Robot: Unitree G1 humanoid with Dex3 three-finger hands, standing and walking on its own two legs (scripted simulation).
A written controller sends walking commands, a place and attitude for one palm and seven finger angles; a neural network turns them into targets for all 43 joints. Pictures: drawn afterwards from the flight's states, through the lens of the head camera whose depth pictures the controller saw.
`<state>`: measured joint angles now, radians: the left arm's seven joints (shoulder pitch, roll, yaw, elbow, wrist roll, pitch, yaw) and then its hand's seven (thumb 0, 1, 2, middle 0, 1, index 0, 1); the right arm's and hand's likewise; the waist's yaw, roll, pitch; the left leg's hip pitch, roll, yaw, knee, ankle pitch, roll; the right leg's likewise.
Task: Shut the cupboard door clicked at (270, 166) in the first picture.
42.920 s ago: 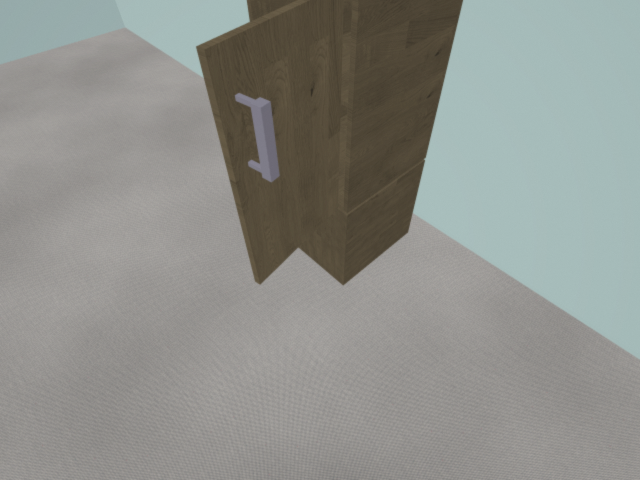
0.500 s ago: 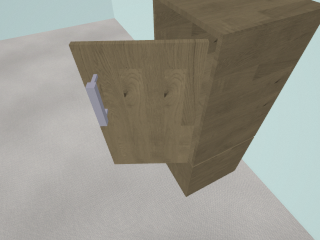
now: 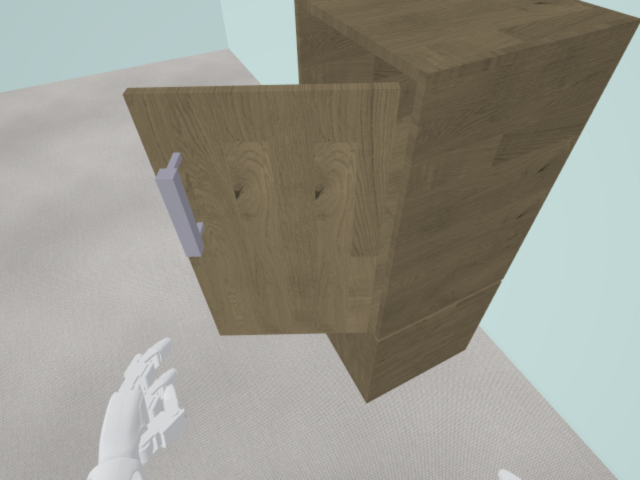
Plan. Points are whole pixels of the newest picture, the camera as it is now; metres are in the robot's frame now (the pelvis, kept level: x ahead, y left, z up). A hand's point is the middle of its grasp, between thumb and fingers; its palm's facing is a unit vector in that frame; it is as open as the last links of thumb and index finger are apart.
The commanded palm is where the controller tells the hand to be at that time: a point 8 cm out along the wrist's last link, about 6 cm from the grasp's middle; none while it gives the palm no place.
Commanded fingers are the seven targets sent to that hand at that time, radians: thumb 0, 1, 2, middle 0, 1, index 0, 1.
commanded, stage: raise the hand and make a fist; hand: left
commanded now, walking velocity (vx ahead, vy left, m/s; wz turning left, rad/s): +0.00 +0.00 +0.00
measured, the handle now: (185, 206) +0.47 +0.22 +0.10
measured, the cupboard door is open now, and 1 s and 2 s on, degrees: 64 64 64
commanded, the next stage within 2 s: bring the fist close to the handle in 1.74 s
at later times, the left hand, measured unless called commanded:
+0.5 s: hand (189, 432) +0.18 +0.16 +0.01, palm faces -0.10 -0.99 -0.04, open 4.9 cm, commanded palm +0.14 +0.23 +0.01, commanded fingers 0.00 0.90 0.90 -0.82 -0.98 -0.82 -0.98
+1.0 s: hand (146, 409) +0.19 +0.20 +0.06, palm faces +0.05 -1.00 -0.06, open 3.2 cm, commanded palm +0.16 +0.25 +0.06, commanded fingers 0.00 0.90 0.90 -1.28 -1.48 -1.28 -1.48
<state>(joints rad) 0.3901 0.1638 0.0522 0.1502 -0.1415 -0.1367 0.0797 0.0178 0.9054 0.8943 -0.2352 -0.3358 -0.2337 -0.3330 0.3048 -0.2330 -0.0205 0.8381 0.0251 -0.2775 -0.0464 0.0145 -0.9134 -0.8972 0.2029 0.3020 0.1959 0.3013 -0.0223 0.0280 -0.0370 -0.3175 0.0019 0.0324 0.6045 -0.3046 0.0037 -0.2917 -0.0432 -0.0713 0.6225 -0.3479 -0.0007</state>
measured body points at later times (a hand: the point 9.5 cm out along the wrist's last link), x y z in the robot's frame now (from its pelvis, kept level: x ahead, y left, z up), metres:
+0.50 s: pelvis -0.04 -0.01 -0.07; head +0.01 -0.02 +0.37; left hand +0.18 +0.21 +0.02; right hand +0.17 -0.22 -0.15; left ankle +0.01 +0.12 -0.73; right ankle -0.01 -0.11 -0.73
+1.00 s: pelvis -0.02 +0.01 -0.04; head -0.01 +0.01 +0.41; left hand +0.18 +0.25 +0.07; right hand +0.17 -0.22 -0.09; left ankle +0.01 +0.12 -0.73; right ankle -0.01 -0.11 -0.73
